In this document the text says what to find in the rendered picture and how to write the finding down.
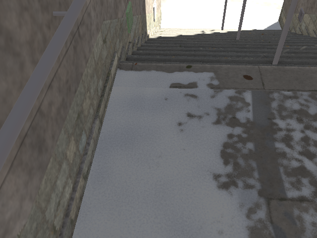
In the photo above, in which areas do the stairs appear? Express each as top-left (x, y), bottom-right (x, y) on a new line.
top-left (126, 29), bottom-right (317, 65)

